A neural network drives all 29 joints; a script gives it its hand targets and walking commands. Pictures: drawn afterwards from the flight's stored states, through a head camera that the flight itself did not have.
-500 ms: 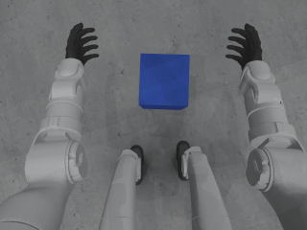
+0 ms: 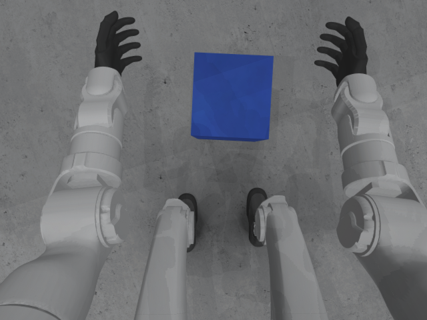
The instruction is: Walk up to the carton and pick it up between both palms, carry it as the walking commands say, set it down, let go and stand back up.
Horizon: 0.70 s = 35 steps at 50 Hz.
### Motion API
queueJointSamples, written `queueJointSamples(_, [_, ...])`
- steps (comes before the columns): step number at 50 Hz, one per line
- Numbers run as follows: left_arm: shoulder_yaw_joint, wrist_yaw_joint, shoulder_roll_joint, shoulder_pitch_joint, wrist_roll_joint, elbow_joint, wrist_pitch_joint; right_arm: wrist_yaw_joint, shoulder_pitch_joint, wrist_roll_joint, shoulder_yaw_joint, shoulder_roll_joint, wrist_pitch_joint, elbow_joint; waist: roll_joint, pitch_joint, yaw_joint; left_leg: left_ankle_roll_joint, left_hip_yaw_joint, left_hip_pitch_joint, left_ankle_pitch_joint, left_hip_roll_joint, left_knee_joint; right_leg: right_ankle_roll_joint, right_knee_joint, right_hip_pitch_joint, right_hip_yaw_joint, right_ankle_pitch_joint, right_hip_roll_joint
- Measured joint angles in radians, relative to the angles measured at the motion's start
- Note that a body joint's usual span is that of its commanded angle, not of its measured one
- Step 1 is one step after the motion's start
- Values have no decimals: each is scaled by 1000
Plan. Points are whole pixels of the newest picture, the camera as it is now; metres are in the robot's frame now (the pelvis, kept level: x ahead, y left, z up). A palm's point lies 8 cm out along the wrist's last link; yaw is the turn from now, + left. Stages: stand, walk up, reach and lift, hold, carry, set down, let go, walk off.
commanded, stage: reach and lift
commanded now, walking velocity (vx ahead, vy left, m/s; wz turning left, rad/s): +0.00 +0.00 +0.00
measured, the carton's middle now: (229, 104) +0.50 -0.03 -0.48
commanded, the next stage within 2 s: none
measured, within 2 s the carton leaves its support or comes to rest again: neither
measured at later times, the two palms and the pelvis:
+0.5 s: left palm (148, 87) +0.51 +0.17 -0.29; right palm (307, 92) +0.49 -0.20 -0.29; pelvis -0.05 +0.00 -0.14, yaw +0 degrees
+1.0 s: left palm (160, 102) +0.50 +0.17 -0.42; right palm (290, 105) +0.48 -0.19 -0.41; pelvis -0.06 +0.00 -0.23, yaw -1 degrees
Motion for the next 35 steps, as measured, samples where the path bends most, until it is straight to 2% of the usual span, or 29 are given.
queueJointSamples(9, [-64,48,26,-58,-64,-30,25,-33,-65,61,52,-29,18,-9,4,53,-3,-2,-6,-188,-74,-4,261,3,253,-186,0,-69,1])
queueJointSamples(15, [-114,81,58,-111,-123,-33,43,-61,-123,118,100,-60,37,-10,3,162,-5,-3,-8,-237,-112,-6,404,4,396,-236,1,-104,2])
queueJointSamples(26, [-214,131,142,-322,-240,-44,67,-106,-341,237,209,-149,65,-8,6,622,-5,-4,-13,-136,-173,-10,634,4,619,-137,2,-157,5])
queueJointSamples(30, [-219,138,133,-319,-250,-4,72,-115,-333,246,229,-144,73,9,5,598,-5,-5,-10,-205,-182,-7,709,6,694,-211,7,-161,11])
queueJointSamples(35, [-229,127,142,-359,-257,99,56,-109,-377,271,255,-158,59,116,-1,595,-5,-7,-10,-261,-180,-7,771,8,755,-270,10,-155,15])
